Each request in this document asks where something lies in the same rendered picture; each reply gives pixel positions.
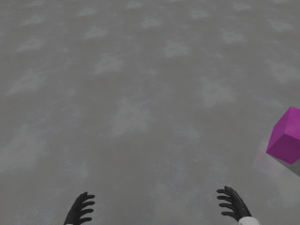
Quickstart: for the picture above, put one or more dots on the right robot hand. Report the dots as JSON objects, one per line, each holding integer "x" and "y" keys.
{"x": 236, "y": 204}

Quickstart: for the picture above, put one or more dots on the carton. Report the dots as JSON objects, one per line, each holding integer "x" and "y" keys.
{"x": 284, "y": 142}

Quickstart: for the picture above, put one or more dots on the left robot hand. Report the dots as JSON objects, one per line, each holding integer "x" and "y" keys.
{"x": 75, "y": 212}

